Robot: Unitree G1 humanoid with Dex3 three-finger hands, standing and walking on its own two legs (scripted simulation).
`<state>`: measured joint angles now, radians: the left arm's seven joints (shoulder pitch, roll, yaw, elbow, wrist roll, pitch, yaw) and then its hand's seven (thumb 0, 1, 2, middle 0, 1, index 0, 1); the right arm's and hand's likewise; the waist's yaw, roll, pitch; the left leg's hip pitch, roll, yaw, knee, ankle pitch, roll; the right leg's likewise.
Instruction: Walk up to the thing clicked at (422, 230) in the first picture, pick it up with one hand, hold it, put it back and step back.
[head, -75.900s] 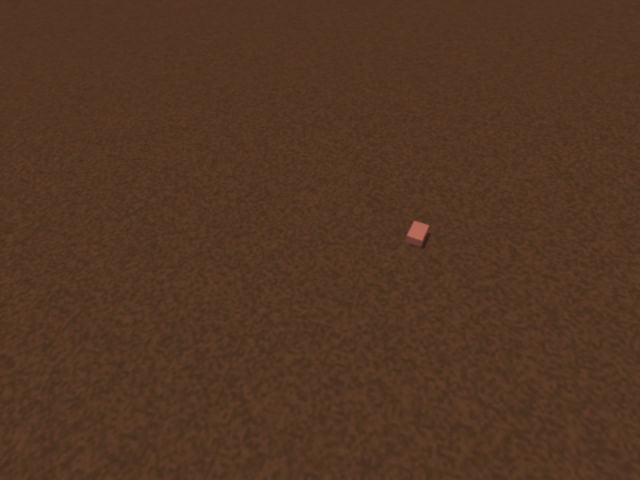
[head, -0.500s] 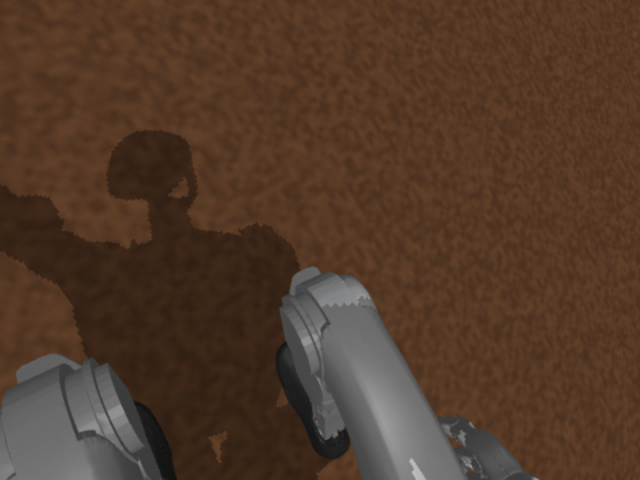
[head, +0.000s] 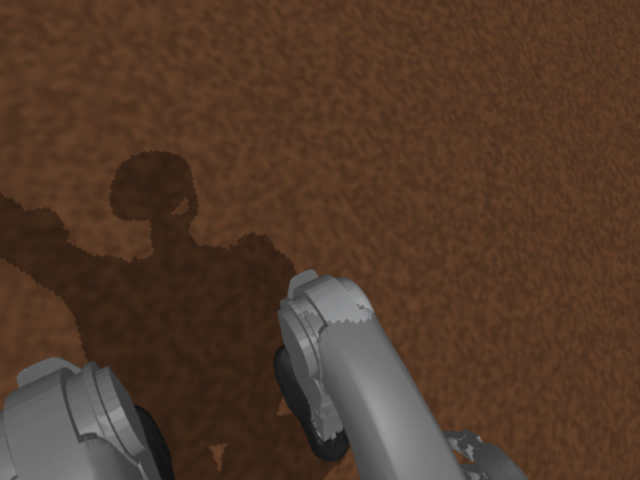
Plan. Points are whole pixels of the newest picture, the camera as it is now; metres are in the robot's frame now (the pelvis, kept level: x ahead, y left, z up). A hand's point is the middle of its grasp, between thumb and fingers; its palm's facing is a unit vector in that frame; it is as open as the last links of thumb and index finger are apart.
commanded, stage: approach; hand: left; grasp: from above
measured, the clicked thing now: out of the picture +0.54 +0.38 -0.30
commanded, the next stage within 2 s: rest palm in 0.26 s
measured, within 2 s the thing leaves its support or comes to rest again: neither
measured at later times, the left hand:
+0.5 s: hand out of the picture +0.52 +0.36 -0.17, palm faces -0.35 -0.08 -0.93, open 13.5 cm
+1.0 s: hand out of the picture +0.54 +0.38 -0.10, palm faces -0.33 -0.07 -0.94, open 8.8 cm
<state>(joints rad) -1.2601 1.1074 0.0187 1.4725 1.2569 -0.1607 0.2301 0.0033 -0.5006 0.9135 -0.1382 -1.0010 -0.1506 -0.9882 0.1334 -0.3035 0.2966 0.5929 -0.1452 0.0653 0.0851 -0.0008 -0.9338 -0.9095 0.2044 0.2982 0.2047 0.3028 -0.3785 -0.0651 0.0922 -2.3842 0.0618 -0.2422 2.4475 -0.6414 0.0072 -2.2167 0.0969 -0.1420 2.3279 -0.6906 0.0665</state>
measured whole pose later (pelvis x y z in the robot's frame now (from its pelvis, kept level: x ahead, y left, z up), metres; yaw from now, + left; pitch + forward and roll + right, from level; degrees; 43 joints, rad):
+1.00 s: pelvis +0.00 +0.00 +0.01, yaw +1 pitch +33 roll -13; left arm -1.17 1.05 0.07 1.19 1.21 -0.13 0.09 0.00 0.59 0.89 -0.21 -0.35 -0.22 -0.34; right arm 0.20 -0.29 0.23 0.57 -0.14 0.10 0.11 0.00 -0.90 -0.90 0.21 0.30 0.21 0.30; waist -0.32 -0.05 0.06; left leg -2.36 0.06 -0.23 2.41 -0.65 -0.01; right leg -2.20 0.08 -0.14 2.30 -0.70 0.05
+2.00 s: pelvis +0.00 +0.00 +0.12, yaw +7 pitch +35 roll -8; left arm -0.77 0.70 0.07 0.80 0.73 0.03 -0.08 0.00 0.89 0.89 -0.21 -0.30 -0.22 -0.30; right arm 0.21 -0.24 0.08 0.58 -0.01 0.15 0.03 0.00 -0.90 -0.90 0.21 0.30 0.21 0.30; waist -0.18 0.04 -0.13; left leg -2.06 0.06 -0.12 2.02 -0.59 0.01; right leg -1.94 0.05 -0.06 1.97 -0.66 0.04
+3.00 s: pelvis +0.08 +0.01 +0.39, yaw +17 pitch +11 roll -3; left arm 0.51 0.22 0.03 -0.12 -0.06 0.44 0.04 0.01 0.91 0.90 -0.20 -0.30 -0.21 -0.29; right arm 0.27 -0.21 0.05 0.52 0.02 -0.18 -0.18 0.01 -0.90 -0.90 0.21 0.30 0.21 0.30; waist -0.04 0.06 -0.17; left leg -0.73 0.03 -0.06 1.00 -0.45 -0.01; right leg -0.62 0.00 -0.06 0.92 -0.49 0.02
